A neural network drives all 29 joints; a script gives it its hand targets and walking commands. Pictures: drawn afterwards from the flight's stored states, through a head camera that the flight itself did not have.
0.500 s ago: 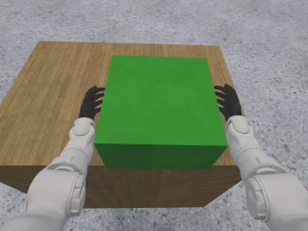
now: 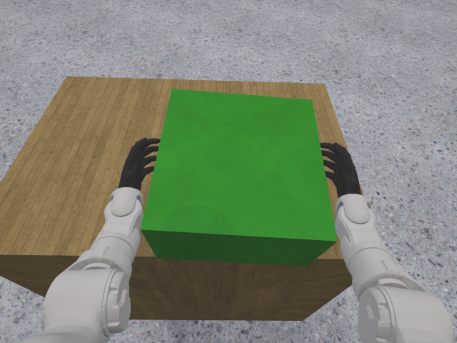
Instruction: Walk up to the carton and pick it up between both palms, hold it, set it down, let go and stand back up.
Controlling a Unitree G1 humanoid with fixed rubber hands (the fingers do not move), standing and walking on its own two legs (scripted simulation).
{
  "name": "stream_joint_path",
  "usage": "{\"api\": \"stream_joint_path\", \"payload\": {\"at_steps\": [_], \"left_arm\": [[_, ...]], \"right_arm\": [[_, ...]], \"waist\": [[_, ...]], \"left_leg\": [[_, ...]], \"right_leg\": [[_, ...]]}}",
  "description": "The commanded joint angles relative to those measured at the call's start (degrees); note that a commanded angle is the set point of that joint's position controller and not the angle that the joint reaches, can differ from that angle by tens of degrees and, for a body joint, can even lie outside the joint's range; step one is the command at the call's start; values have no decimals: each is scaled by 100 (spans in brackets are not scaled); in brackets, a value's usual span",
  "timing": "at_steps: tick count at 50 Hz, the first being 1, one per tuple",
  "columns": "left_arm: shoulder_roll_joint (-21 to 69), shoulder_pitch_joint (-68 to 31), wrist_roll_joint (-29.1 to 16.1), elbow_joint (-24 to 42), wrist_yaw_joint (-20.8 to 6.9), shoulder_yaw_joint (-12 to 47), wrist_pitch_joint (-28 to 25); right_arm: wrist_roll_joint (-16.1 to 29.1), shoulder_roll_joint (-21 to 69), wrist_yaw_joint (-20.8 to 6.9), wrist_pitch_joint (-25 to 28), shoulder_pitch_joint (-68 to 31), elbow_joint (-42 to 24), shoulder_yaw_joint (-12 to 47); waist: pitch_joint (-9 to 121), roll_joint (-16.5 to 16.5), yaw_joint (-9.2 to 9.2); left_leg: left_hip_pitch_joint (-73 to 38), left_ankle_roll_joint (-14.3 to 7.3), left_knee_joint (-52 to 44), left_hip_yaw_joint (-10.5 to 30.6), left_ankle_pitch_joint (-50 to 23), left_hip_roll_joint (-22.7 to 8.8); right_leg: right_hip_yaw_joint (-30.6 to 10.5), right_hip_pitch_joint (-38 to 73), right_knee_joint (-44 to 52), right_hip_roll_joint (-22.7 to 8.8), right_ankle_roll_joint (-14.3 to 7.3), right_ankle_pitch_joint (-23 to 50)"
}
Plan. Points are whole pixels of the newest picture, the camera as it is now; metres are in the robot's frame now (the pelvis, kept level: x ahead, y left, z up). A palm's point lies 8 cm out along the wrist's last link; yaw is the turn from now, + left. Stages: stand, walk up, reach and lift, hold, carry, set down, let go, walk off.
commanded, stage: reach and lift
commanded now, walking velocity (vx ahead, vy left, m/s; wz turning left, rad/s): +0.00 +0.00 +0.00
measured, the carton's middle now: (237, 175) +0.45 +0.01 +0.01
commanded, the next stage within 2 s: hold in 2.00 s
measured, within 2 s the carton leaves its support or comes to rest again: neither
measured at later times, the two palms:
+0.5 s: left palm (132, 180) +0.39 +0.20 +0.06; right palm (354, 190) +0.38 -0.19 +0.07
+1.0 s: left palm (121, 181) +0.36 +0.20 +0.10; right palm (366, 182) +0.37 -0.19 +0.11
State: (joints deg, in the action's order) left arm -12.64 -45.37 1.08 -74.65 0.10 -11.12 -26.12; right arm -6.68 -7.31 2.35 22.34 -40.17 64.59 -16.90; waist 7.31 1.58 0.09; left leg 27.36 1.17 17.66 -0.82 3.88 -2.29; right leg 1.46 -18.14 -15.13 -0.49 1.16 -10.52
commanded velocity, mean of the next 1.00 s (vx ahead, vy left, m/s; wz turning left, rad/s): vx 0.00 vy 0.00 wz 0.00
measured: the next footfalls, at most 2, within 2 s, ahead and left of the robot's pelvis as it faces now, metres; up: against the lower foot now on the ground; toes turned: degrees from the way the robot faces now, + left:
none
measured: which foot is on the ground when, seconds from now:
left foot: down 0.00-1.00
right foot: down 0.00-1.00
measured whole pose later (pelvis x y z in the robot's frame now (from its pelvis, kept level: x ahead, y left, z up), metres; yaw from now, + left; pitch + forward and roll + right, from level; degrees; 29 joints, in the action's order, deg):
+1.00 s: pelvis -0.01 -0.01 +0.00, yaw +1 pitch +2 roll -1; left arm -11.7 -32.0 -2.3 -38.3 1.8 -7.8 8.6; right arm 10.3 -10.9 5.8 -2.7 -33.7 44.3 -1.1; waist 4.6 2.3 0.8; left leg 14.4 1.5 16.2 -0.2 3.9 -2.2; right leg 2.1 -5.5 -14.9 -0.5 0.6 -11.4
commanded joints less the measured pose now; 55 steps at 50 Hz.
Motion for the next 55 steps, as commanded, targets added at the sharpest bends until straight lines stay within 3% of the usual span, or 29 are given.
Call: {"api": "stream_joint_path", "payload": {"at_steps": [1, 8, 14, 20, 24, 27, 32, 38, 39, 40, 46, 51, 55], "left_arm": [[3387, -3262, 484, 1131, -846, 1144, -207], [3469, -3351, 307, 1479, -906, 1351, -25], [3658, -3774, -118, 2204, -796, 1921, 118], [3838, -4144, -523, 2620, -758, 2363, 366], [3995, -4005, -725, 3145, -701, 2593, 558], [4012, -3756, -692, 3262, -710, 2534, 901], [4024, -3229, -560, 3414, -746, 2375, 1646], [3985, -3187, -417, 4291, -851, 2167, 2268], [4038, -3235, -477, 4447, -856, 2252, 2349], [4019, -3248, -504, 4668, -867, 2270, 2423], [4059, -3364, -601, 5715, -810, 2591, 2909], [3847, -2831, -465, 6034, -867, 2433, 3392], [3654, -2198, -161, 5825, -1000, 2017, 3860]], "right_arm": [[-577, 3000, -660, 531, -2903, -1066, 1581], [-432, 3215, -636, 377, -3021, -1415, 1862], [-6, 3405, -673, 193, -3472, -1927, 2359], [307, 3617, -652, -171, -3845, -2426, 2920], [676, 3705, -631, -448, -3839, -2922, 3282], [934, 3558, -609, -774, -3737, -2952, 3395], [1290, 3082, -574, -1332, -3505, -2615, 3192], [1541, 3088, -479, -1577, -3743, -3391, 3182], [1539, 3093, -474, -1636, -3723, -3428, 3177], [1608, 3191, -462, -1673, -3770, -3608, 3286], [1741, 3252, -417, -1978, -3675, -4232, 3396], [1820, 3179, -389, -2262, -3488, -4667, 3551], [1825, 3011, -336, -2558, -3217, -4648, 3429]], "waist": [[3334, -272, 36], [3212, -87, -23], [3677, -373, -30], [3893, -408, 8], [4099, -437, -21], [3685, -382, -69], [2556, -268, 8], [2728, -148, -1], [2752, -158, 67], [2742, -168, 3], [2827, -446, 158], [2566, -273, 78], [1898, -43, 53]], "left_leg": [[-2916, 319, 516, -213, -2612, 157], [-2666, 166, 370, -253, -2088, 231], [-2801, 198, 464, -177, -2179, 224], [-2864, 169, 528, -117, -1968, 273], [-3229, 225, 631, 5, -2302, 271], [-3372, 223, 566, 83, -2306, 256], [-3560, 220, 334, 160, -1975, 232], [-3748, 171, 344, 130, -2065, 317], [-3777, 174, 331, 140, -1993, 334], [-3782, 156, 326, 106, -2008, 362], [-3947, 208, 361, 117, -1864, 394], [-3788, 101, 277, 75, -1637, 421], [-3549, -22, 126, 19, -1312, 466]], "right_leg": [[269, 329, -46, 124, 74, 2658], [157, 719, -91, 66, 111, 2712], [168, 466, -143, 140, 60, 2418], [149, 151, -112, 177, 59, 1883], [135, -3, -86, 239, 64, 1924], [110, -29, -15, 271, 56, 1739], [108, -30, 212, 272, -8, 1189], [75, 469, 255, 274, 9, 1455], [76, 450, 258, 263, 18, 1430], [49, 542, 239, 247, 35, 1540], [45, 622, 210, 243, 62, 1446], [29, 861, 213, 258, 118, 1495], [-9, 1043, 300, 239, 153, 1379]]}}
